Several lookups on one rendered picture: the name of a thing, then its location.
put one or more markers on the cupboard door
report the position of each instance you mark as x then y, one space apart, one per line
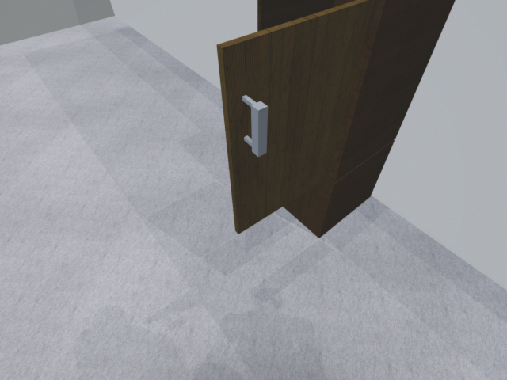
303 71

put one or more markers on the handle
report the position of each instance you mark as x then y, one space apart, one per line
259 126

